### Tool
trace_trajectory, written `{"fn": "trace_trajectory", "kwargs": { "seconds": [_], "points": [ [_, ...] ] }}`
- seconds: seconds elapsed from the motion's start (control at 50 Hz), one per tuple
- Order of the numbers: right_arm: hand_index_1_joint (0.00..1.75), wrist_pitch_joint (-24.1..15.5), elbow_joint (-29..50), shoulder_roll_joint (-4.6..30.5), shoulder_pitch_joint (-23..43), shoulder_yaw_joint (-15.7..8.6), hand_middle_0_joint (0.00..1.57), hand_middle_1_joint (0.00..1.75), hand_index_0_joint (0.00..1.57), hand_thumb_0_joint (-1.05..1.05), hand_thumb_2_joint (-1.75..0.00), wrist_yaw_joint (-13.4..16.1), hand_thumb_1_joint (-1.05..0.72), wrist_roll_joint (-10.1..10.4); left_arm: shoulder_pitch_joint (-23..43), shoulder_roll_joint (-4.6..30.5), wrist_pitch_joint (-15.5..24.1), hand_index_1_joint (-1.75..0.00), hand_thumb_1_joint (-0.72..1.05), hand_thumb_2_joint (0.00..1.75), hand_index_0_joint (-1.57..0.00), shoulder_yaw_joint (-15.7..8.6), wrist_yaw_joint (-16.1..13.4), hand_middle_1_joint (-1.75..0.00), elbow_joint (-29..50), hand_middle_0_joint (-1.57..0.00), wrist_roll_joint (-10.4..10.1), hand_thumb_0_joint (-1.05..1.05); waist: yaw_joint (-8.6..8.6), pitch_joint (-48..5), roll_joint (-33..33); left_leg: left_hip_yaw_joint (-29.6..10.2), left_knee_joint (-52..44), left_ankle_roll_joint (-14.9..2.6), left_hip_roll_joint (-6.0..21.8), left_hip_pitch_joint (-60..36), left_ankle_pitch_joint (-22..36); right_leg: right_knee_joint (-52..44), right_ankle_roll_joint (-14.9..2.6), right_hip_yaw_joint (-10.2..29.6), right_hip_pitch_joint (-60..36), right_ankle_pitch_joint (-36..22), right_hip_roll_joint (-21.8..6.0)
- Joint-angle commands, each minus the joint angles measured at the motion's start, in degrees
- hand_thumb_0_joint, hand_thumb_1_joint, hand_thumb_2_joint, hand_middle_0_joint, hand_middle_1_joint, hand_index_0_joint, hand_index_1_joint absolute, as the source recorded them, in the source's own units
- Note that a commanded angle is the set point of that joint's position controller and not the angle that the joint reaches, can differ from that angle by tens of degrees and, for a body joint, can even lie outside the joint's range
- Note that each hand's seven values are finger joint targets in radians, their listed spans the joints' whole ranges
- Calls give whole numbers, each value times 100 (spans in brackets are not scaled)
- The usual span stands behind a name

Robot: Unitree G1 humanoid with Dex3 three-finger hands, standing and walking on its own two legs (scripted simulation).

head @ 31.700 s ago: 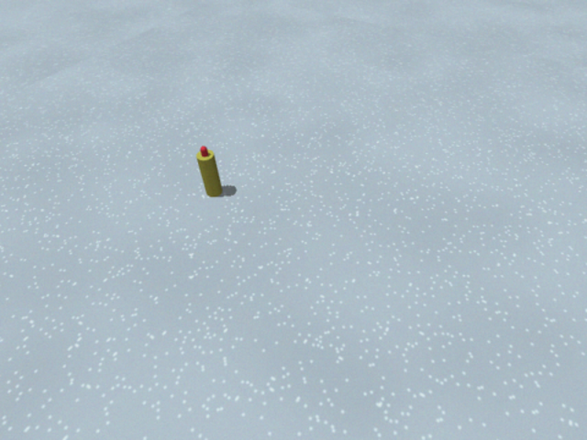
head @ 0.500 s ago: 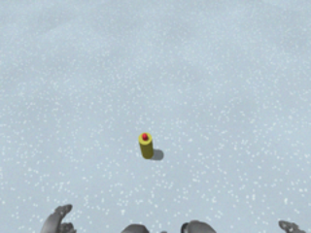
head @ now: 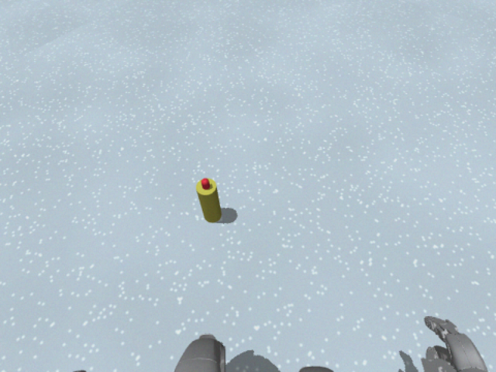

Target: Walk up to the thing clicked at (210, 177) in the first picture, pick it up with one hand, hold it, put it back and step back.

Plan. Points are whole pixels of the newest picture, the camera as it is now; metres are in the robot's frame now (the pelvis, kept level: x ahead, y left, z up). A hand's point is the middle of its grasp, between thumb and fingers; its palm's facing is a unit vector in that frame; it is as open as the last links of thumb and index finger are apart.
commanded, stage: step back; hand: left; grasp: from the side
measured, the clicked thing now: (209, 199) +0.76 +0.23 -0.61
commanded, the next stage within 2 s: stand in 1.78 s
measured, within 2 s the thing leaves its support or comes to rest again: neither
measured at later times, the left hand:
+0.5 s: hand out of the picture -0.05 +0.23 -0.14, palm faces +0.11 -0.93 -0.35, open 7.4 cm
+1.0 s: hand out of the picture -0.29 +0.19 -0.12, palm faces +0.10 -0.89 -0.45, open 7.4 cm
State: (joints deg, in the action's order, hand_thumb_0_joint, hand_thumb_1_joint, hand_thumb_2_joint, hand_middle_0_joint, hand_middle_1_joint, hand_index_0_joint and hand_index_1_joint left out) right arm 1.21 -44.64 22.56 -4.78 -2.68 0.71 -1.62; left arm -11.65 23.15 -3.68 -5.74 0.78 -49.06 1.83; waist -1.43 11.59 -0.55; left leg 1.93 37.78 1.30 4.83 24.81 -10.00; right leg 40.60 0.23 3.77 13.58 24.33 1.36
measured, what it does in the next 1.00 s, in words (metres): walks backwards: left foot, then right foot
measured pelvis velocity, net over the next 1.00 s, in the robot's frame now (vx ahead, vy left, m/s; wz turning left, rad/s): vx -0.28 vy -0.09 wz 0.11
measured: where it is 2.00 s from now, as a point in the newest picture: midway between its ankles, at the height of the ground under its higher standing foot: outside the picture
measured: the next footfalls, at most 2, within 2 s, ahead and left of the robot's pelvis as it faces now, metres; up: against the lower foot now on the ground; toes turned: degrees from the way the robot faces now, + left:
left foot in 0.40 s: -0.13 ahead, +0.07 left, +0.00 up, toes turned +8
right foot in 0.76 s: -0.25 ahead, -0.23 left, +0.00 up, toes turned +6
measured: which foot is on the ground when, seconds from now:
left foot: down 0.00-0.02, up 0.04-0.38, down 0.40-0.78, up 0.80-1.00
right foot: down 0.00-0.42, up 0.44-0.74, down 0.76-1.00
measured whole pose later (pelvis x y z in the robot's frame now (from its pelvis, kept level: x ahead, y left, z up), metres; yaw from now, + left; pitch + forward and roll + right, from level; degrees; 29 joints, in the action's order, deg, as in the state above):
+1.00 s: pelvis -0.28 -0.09 +0.01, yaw +6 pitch -2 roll +0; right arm 2.5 -53.8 24.2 -12.3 -3.3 -0.9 -1.4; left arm -16.6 20.8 1.1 -3.8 0.1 -55.1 3.0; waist -1.8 3.5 3.5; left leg -5.3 47.7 0.8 -0.9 21.4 -25.4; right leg 37.3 0.6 1.1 13.3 22.5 -1.6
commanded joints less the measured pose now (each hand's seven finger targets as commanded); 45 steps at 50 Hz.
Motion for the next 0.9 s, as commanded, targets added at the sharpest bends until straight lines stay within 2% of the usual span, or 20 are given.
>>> {"fn": "trace_trajectory", "kwargs": {
  "seconds": [0.0,0.02,0.04,0.1,0.26,0.36,0.38,0.4,0.42,0.44,0.48,0.52,0.6,0.66,0.72,0.76,0.78,0.8,0.84,0.88],
  "points": [
    [30,37,444,910,-122,-324,20,30,20,0,-90,133,-90,112,-712,1656,175,-30,90,90,-20,-490,0,-30,397,-20,141,0,-131,-1233,-1124,-558,994,-196,-881,1136,-1924,-2180,-825,2354,-595,-115,-1590],
    [30,38,445,1113,68,-434,20,30,20,0,-90,261,-90,85,-103,2198,147,-30,90,90,-20,-571,-25,-30,695,-20,159,0,-361,-968,-1772,-827,2438,-40,-987,556,-2625,-2641,-1754,3122,1065,33,-2560],
    [30,27,292,1361,-21,-520,20,30,20,0,-90,269,-90,89,252,2019,168,-30,90,90,-20,-527,-53,-30,810,-20,120,0,-172,-535,-1586,-1106,2975,-82,-799,204,-2392,-2842,-1771,3162,1862,273,-2563],
    [30,9,-106,1058,-769,-346,20,30,20,0,-90,195,-90,169,1002,1160,194,-30,90,90,-20,-329,-127,-30,936,-20,77,0,363,-630,-875,-1108,3303,-117,-1247,323,-1429,-1877,-903,677,1017,-1647,-1136],
    [30,-131,55,910,-715,-251,20,30,20,0,-90,230,-90,32,34,1059,138,-30,90,90,-20,-317,-264,-30,1018,-20,102,0,-246,-1433,-1144,-501,1248,9,-751,430,-2145,-1199,-1343,915,-1300,-3598,-1691],
    [30,-129,-338,977,-1620,-337,20,30,20,0,-90,146,-90,37,485,1166,21,-30,90,90,-20,-197,-200,-30,1156,-20,-32,0,224,-1850,-643,-75,-1219,-319,-692,-1205,-318,-588,-820,650,-455,-2501,-1420],
    [30,-115,-323,1203,-1562,-410,20,30,20,0,-90,147,-90,-17,499,990,2,-30,90,90,-20,-130,-177,-30,1207,-20,-41,0,213,-1756,-79,-1002,-1400,-575,-121,-1427,-299,-227,-545,508,280,-1594,-1089],
    [30,-105,-222,1682,-1339,-494,20,30,20,0,-90,134,-90,-102,560,762,22,-30,90,90,-20,-77,-158,-30,1265,-20,-78,0,169,-1512,1161,-2700,-1689,-1127,1092,-1521,301,814,-223,-79,1425,-27,-265],
    [30,-78,-45,2122,-885,-551,20,30,20,0,-90,93,-90,-111,817,997,18,-30,90,90,-20,-214,-218,-30,1274,-20,-76,0,312,-1271,1409,-3299,-1954,-1950,1940,-581,658,2114,-63,16,1328,1241,156],
    [30,-143,102,2154,-393,-588,20,30,20,0,-90,162,-90,-121,826,1152,-7,-30,90,90,-20,-264,-238,-30,1203,-20,-15,0,216,-1009,1418,-3638,-2093,-2207,2299,198,752,3154,-59,598,994,1246,-38],
    [30,-167,140,1532,-150,-385,20,30,20,0,-90,184,-90,-193,573,1033,-34,-30,90,90,-20,-274,-180,-30,893,-20,-87,0,-1,-1061,515,-2059,-1608,-1747,1327,-199,1721,3668,-73,821,1110,711,410],
    [30,-157,199,1305,-52,-327,20,30,20,0,-90,198,-90,-108,150,1006,-30,-30,90,90,-20,-268,-152,-30,730,-20,-109,0,-189,-1074,483,-1358,-1338,-1420,937,-547,1788,3723,-63,604,1357,377,484],
    [30,-90,98,1243,-444,-367,20,30,20,0,-90,128,-90,-70,149,807,152,-30,90,90,-20,-121,-147,-30,680,-20,-73,0,156,-1198,1143,-1232,-1130,-1456,789,-1697,1085,1756,127,177,1385,523,120],
    [30,-22,57,1391,-552,-444,20,30,20,0,-90,39,-90,-111,29,842,345,-30,90,90,-20,-51,-118,-30,439,-20,-73,0,374,-1588,1487,-1160,-1149,-1388,683,-1960,-648,-146,112,-284,789,587,-55],
    [30,149,17,1371,-287,-417,20,30,20,0,-90,-29,-90,-69,-869,895,520,-30,90,90,-20,-121,-173,-30,-223,-20,-31,0,-23,-1712,897,-764,-136,-1058,412,-1068,-1050,-2207,-95,-386,-537,-460,66],
    [30,111,209,697,-291,-201,20,30,20,0,-90,-40,-90,-27,-606,1684,584,-30,90,90,-20,-311,-209,-30,-84,-20,131,0,-13,-1148,-928,-548,1082,-295,-579,1190,-2170,-2343,-640,2585,-649,807,-1525],
    [30,106,240,1051,242,-354,20,30,20,0,-90,34,-90,-42,-93,2179,551,-30,90,90,-20,-370,-230,-30,116,-20,158,0,-298,-765,-985,-1301,1533,-105,-410,512,-2244,-2733,-1472,3413,1107,1686,-2495],
    [30,91,72,1337,165,-464,20,30,20,0,-90,2,-90,-8,471,2075,575,-30,90,90,-20,-351,-240,-30,206,-20,126,0,-25,-362,-903,-1456,1954,-103,-208,-55,-1873,-2804,-1510,3189,1876,2156,-2484],
    [30,24,-199,1177,-32,-399,20,30,20,0,-90,-70,-90,91,646,1428,655,-30,90,90,-20,-181,-244,-30,193,-20,89,0,188,-311,-332,-1151,1885,-82,-643,116,-1206,-2161,-1021,1347,1015,103,-1451],
    [30,-21,-280,945,-203,-295,20,30,20,0,-90,-63,-90,67,215,1376,674,-30,90,90,-20,-203,-243,-30,-3,-20,55,0,66,-619,-738,-999,1786,-25,-703,154,-1220,-1898,-917,1012,516,-688,-1275]
  ]
}}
